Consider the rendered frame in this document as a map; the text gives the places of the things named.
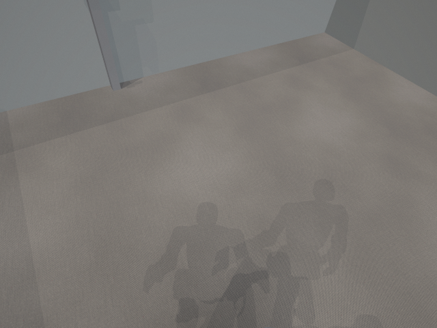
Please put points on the panel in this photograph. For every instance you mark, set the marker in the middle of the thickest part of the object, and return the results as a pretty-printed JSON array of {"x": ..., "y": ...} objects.
[{"x": 103, "y": 40}]

